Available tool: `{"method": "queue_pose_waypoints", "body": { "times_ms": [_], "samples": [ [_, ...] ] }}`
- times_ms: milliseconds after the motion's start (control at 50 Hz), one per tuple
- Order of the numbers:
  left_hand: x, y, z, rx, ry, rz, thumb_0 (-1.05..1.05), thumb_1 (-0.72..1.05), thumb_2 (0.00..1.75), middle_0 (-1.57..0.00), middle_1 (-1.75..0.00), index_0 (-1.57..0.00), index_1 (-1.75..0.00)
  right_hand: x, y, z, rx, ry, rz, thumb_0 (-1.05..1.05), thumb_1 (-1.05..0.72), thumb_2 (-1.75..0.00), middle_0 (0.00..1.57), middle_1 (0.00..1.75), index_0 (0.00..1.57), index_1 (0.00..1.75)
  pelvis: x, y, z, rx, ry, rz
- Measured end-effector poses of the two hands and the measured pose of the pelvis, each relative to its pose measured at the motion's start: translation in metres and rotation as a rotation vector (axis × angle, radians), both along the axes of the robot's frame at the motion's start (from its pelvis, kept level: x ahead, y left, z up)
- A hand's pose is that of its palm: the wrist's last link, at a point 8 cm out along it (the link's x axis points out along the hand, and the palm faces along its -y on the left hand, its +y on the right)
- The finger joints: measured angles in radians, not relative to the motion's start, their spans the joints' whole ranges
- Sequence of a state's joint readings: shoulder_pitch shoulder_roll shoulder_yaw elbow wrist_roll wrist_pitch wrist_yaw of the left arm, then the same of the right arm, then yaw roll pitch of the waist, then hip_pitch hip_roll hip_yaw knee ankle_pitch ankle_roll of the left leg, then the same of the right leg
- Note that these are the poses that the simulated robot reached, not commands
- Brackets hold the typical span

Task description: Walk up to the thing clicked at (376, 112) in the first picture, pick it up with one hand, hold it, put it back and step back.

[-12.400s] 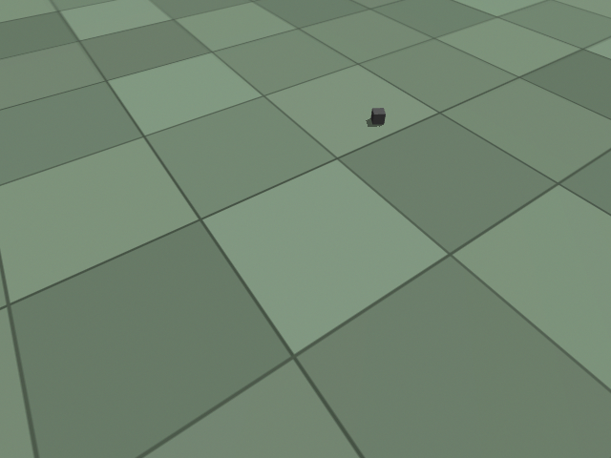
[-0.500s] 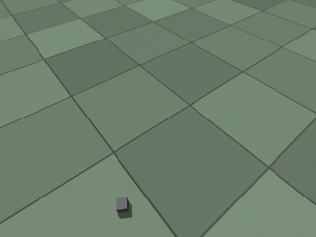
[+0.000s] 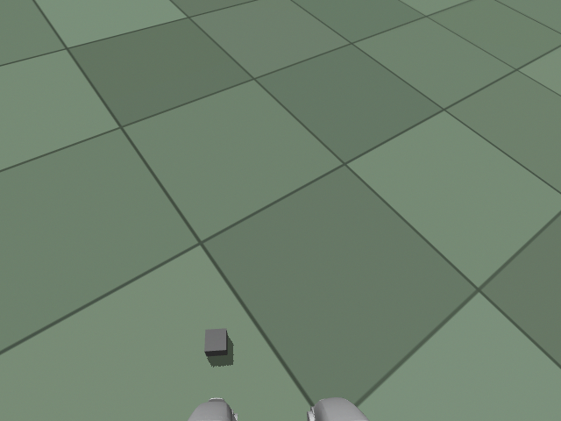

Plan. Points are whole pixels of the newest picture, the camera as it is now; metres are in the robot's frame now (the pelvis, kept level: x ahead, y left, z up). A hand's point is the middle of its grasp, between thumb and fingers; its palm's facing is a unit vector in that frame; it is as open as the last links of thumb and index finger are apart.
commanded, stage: walk up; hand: left
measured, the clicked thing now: (216, 342) +0.40 +0.18 -0.72
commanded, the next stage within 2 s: none
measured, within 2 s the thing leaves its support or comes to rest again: neither
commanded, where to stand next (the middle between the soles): +0.02 -0.05 m, yaw -2 degrees
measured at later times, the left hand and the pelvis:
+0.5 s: hand out of the picture +0.04 +0.18 -0.15, palm faces -0.11 -0.91 -0.40, open 7.4 cm; pelvis -0.04 -0.08 -0.02, yaw -6 degrees
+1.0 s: hand out of the picture +0.04 +0.29 -0.16, palm faces -0.06 -0.90 -0.42, open 7.4 cm; pelvis -0.02 +0.00 -0.01, yaw -4 degrees
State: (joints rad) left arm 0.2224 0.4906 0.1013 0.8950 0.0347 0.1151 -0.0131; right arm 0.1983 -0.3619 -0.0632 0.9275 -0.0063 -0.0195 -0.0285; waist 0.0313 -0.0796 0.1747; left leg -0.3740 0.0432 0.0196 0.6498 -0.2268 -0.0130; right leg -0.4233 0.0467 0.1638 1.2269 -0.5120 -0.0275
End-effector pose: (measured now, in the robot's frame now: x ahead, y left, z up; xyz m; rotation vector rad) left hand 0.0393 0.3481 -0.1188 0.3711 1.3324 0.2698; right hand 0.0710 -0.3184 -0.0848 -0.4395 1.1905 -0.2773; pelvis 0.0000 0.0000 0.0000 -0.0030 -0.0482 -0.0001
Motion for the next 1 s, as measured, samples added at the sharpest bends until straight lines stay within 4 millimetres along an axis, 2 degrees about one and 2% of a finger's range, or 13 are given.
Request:
{"method": "queue_pose_waypoints", "body": {
  "times_ms": [100,240,320,360,400,480,540,620,720,780,840,940,1000],
  "samples": [
    [0.021,-0.012,-0.012,-0.056,-0.032,-0.072,0.0,0.91,0.9,-0.2,-0.3,-0.2,-0.3,-0.008,-0.014,0.017,-0.078,-0.049,-0.015,0.0,-0.9,-0.9,0.21,0.3,0.21,0.3,-0.005,-0.004,-0.003,0.005,0.004,-0.044],
    [0.04,-0.048,-0.022,-0.093,-0.088,-0.139,0.0,0.91,0.9,-0.2,-0.3,-0.2,-0.3,-0.038,-0.061,0.025,-0.156,-0.086,-0.023,0.0,-0.89,-0.9,0.21,0.3,0.21,0.3,-0.023,-0.027,-0.014,0.007,0.002,-0.094],
    [0.038,-0.077,-0.022,-0.087,-0.113,-0.164,0.0,0.91,0.9,-0.2,-0.3,-0.2,-0.3,-0.056,-0.094,0.009,-0.139,-0.084,-0.032,0.0,-0.89,-0.9,0.21,0.3,0.2,0.3,-0.035,-0.05,-0.025,0.006,0.006,-0.108],
    [0.029,-0.091,-0.021,-0.066,-0.121,-0.163,0.0,0.91,0.9,-0.2,-0.3,-0.2,-0.3,-0.062,-0.11,-0.006,-0.118,-0.085,-0.041,0.0,-0.89,-0.9,0.21,0.3,0.2,0.3,-0.041,-0.062,-0.033,-0.012,0.003,-0.107],
    [0.017,-0.105,-0.016,-0.054,-0.112,-0.162,0.0,0.91,0.9,-0.2,-0.3,-0.2,-0.3,-0.068,-0.114,-0.019,-0.087,-0.072,-0.073,0.01,-0.9,-0.9,0.21,0.3,0.2,0.3,-0.043,-0.07,-0.031,-0.004,0.001,-0.101],
    [0.001,-0.121,0.006,-0.03,-0.111,-0.154,0.0,0.9,0.9,-0.2,-0.3,-0.21,-0.3,-0.077,-0.104,-0.035,0.018,-0.036,-0.092,0.01,-0.9,-0.9,0.2,0.3,0.2,0.3,-0.042,-0.076,-0.018,0.011,0.01,-0.103],
    [-0.007,-0.117,0.024,0.022,-0.144,-0.145,0.0,0.9,0.9,-0.2,-0.3,-0.21,-0.3,-0.081,-0.091,-0.045,0.094,0.014,-0.058,0.01,-0.9,-0.9,0.2,0.3,0.2,0.3,-0.037,-0.076,-0.012,0.012,0.014,-0.085],
    [-0.02,-0.091,0.049,0.113,-0.165,-0.114,0.0,0.9,0.9,-0.21,-0.3,-0.21,-0.3,-0.073,-0.072,-0.053,0.169,0.043,-0.027,0.01,-0.9,-0.9,0.21,0.3,0.2,0.3,-0.03,-0.07,-0.007,0.016,0.01,-0.061],
    [-0.037,-0.049,0.065,0.182,-0.142,-0.089,0.0,0.9,0.9,-0.2,-0.3,-0.21,-0.3,-0.041,-0.048,-0.05,0.207,0.021,0.019,0.01,-0.9,-0.9,0.21,0.3,0.2,0.3,-0.021,-0.052,-0.005,0.017,0.005,-0.037],
    [-0.042,-0.023,0.059,0.187,-0.109,-0.074,0.0,0.9,0.9,-0.2,-0.3,-0.21,-0.3,-0.012,-0.032,-0.045,0.186,-0.029,0.038,0.01,-0.9,-0.9,0.21,0.3,0.2,0.3,-0.015,-0.034,-0.01,0.012,0.006,-0.032],
    [-0.037,-0.002,0.038,0.167,-0.082,-0.051,0.0,0.9,0.9,-0.2,-0.3,-0.21,-0.3,0.013,-0.016,-0.041,0.141,-0.095,0.056,0.01,-0.9,-0.9,0.21,0.3,0.2,0.3,-0.013,-0.015,-0.019,0.018,-0.006,-0.036],
    [-0.016,-0.007,0.011,0.073,-0.081,-0.054,0.0,0.9,0.9,-0.2,-0.3,-0.2,-0.3,0.027,0.008,-0.021,0.111,-0.161,0.066,0.01,-0.9,-0.9,0.21,0.3,0.2,0.3,-0.016,-0.004,-0.015,0.004,-0.012,-0.045],
    [-0.004,-0.017,-0.003,0.007,-0.082,-0.082,0.0,0.9,0.9,-0.2,-0.3,-0.2,-0.3,0.023,0.008,-0.006,0.06,-0.182,0.064,0.0,-0.9,-0.9,0.21,0.3,0.2,0.3,-0.02,-0.005,-0.012,0.008,-0.013,-0.062]
  ]
}}
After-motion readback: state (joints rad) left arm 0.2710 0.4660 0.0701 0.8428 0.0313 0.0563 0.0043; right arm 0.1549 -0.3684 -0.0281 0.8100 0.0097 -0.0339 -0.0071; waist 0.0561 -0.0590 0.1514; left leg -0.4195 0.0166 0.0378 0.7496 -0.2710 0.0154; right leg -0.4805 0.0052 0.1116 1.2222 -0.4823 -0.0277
